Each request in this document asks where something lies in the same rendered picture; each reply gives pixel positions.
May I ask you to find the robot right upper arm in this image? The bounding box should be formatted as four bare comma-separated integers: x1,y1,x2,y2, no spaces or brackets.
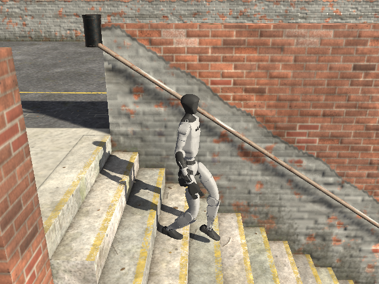
175,123,190,157

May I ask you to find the right robot hand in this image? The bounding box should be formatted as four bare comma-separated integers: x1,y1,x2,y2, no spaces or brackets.
188,182,204,200

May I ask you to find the robot head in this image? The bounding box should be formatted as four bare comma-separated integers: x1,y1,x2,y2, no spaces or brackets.
181,94,200,122

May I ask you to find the right robot foot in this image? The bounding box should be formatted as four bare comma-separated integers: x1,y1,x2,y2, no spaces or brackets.
162,226,183,240

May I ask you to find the right robot forearm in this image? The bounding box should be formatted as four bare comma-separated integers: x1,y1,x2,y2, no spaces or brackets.
175,151,194,185

